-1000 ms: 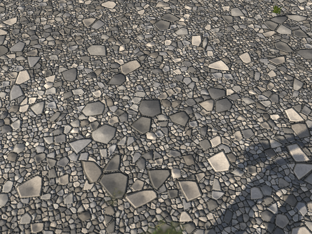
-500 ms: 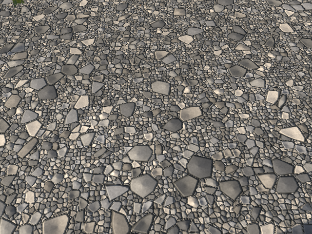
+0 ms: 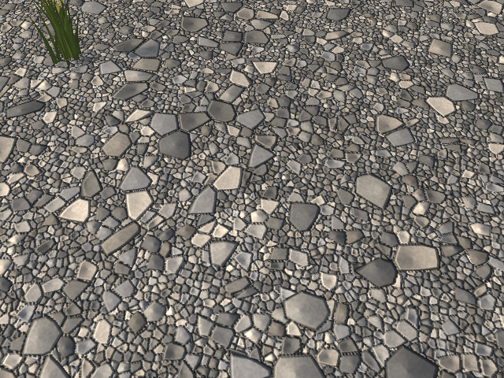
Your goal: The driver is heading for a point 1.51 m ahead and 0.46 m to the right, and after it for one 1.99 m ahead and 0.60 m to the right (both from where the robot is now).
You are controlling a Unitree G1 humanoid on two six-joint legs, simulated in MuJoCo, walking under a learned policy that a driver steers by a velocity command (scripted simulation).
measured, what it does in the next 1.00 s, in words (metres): walks ahead, turning right: right foot, then left foot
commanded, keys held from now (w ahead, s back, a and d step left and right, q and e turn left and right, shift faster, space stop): w+e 0.46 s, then e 0.50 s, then no key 0.04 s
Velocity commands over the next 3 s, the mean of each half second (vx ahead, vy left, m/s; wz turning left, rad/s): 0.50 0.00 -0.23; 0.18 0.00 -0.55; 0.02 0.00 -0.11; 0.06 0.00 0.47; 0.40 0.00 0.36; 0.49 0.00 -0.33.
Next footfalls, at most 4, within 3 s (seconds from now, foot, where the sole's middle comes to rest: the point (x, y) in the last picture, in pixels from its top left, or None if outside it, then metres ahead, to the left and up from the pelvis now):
0.40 right None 0.40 -0.17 -0.77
0.84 left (273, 323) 0.58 -0.03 -0.77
1.22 right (351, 377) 0.45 -0.23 -0.77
2.22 right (357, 312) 0.62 -0.27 -0.77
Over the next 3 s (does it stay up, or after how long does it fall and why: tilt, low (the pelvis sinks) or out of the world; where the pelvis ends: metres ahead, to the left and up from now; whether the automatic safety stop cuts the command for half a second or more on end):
stays up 0.94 -0.14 0.01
